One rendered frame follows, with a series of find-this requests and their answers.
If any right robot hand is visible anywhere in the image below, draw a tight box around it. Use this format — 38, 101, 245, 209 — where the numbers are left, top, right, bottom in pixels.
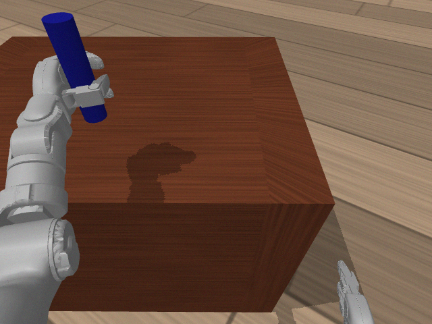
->
337, 260, 375, 324

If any can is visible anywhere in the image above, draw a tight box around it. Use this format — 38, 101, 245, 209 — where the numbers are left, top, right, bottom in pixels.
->
41, 12, 107, 123

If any left robot hand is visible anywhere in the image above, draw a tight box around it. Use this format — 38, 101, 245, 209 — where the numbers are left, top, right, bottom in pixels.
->
32, 51, 114, 115

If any left robot arm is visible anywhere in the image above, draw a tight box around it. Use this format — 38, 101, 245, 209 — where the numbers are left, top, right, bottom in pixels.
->
0, 93, 80, 324

